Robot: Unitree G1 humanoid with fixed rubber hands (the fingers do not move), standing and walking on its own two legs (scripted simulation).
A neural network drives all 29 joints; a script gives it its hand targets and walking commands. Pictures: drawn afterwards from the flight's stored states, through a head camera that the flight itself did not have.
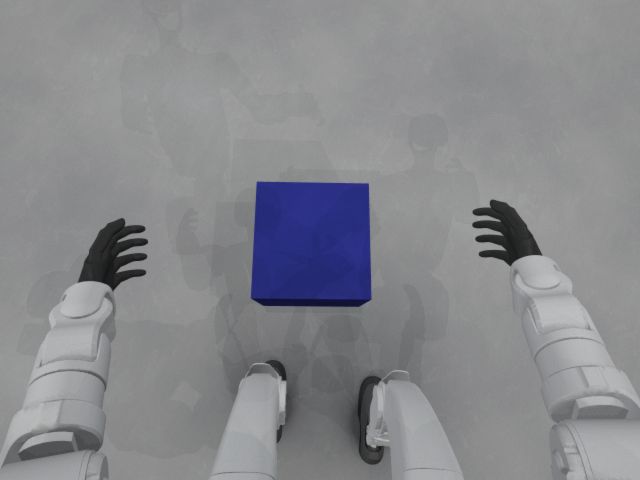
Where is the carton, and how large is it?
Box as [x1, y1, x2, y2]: [251, 182, 371, 306]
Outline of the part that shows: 257,182 251,298 263,305 358,306 371,299 368,183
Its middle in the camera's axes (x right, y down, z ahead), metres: -0.02 +0.03 +0.99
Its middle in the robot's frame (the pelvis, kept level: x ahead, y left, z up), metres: +0.49 +0.02 -0.58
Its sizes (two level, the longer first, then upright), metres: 0.270 0.262 0.232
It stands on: the floor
